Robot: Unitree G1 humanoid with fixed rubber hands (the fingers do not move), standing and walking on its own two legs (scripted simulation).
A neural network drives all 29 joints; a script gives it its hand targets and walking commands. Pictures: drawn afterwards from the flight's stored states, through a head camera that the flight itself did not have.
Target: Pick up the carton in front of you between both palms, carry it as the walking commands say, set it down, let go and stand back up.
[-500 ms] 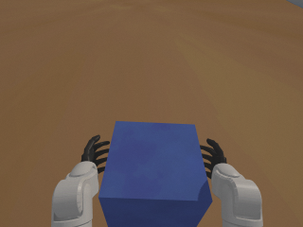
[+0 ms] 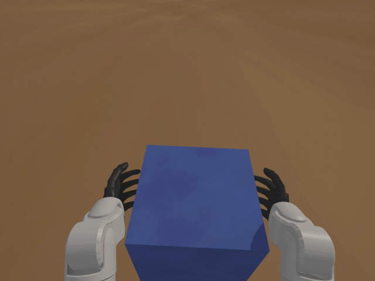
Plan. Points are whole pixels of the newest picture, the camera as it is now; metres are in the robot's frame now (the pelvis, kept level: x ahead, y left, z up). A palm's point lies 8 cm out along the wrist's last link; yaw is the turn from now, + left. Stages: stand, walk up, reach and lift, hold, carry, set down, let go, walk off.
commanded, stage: carry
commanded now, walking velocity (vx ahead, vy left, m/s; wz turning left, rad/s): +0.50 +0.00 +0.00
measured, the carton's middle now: (193, 220) +0.24 +0.00 +0.01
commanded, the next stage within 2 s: none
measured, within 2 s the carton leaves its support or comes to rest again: neither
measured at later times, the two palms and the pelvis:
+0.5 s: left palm (137, 99) +0.58 +0.17 +0.09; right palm (241, 100) +0.56 -0.13 +0.09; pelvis +0.34 +0.02 +0.00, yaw -3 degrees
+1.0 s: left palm (163, 46) +0.91 +0.12 +0.10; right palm (240, 49) +0.90 -0.18 +0.09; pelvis +0.67 -0.03 +0.00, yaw -1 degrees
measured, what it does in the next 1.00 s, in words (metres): walks ahead: left foot, then right foot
